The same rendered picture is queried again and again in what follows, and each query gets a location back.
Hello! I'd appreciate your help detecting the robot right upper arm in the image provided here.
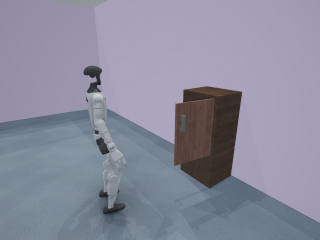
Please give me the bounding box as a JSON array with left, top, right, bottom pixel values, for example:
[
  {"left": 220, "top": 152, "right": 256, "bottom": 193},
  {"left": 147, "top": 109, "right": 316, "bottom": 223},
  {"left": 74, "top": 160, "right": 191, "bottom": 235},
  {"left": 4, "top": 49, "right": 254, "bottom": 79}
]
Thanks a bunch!
[{"left": 92, "top": 93, "right": 106, "bottom": 128}]

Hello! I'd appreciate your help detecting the robot left foot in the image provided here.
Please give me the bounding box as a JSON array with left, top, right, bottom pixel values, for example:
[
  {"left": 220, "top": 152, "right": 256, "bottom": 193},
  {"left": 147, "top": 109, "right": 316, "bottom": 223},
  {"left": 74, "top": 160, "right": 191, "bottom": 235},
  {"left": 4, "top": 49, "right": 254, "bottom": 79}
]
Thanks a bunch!
[{"left": 99, "top": 189, "right": 119, "bottom": 197}]

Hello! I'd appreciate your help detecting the handle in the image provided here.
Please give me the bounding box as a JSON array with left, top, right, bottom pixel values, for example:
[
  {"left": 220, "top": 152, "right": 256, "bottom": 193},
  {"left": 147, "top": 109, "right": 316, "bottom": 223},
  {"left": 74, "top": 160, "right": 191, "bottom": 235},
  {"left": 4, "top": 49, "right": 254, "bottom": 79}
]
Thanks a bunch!
[{"left": 180, "top": 114, "right": 186, "bottom": 132}]

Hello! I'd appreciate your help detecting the robot foot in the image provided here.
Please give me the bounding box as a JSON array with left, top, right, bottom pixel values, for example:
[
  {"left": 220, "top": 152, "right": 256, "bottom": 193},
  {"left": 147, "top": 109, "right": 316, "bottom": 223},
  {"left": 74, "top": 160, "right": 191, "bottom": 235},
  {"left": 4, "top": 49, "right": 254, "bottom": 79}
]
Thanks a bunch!
[
  {"left": 99, "top": 189, "right": 119, "bottom": 197},
  {"left": 103, "top": 203, "right": 125, "bottom": 214}
]

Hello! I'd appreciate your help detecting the cupboard door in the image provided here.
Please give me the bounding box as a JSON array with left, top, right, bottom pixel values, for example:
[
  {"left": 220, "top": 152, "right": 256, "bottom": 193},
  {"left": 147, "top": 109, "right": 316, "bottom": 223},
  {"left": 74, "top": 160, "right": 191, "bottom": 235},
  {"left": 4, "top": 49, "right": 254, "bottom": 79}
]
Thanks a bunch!
[{"left": 174, "top": 98, "right": 215, "bottom": 166}]

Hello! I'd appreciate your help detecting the robot right foot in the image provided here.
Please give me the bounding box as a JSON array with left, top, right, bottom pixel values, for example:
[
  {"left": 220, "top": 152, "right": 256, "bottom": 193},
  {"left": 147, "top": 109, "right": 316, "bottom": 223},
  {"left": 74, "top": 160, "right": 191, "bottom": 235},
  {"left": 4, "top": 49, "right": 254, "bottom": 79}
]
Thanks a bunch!
[{"left": 103, "top": 203, "right": 125, "bottom": 214}]

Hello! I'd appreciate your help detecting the right robot hand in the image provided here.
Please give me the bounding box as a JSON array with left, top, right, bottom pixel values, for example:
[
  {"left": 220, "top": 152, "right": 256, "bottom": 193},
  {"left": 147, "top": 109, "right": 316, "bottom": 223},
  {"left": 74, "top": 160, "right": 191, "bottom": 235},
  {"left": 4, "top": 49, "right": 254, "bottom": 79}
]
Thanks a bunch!
[{"left": 111, "top": 149, "right": 127, "bottom": 171}]

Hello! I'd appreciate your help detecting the robot right forearm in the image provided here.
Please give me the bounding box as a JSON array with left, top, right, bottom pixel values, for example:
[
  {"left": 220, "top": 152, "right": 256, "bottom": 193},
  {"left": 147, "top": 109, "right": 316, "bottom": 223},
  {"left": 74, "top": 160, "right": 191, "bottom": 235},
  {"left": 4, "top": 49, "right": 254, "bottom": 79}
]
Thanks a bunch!
[{"left": 97, "top": 120, "right": 117, "bottom": 152}]

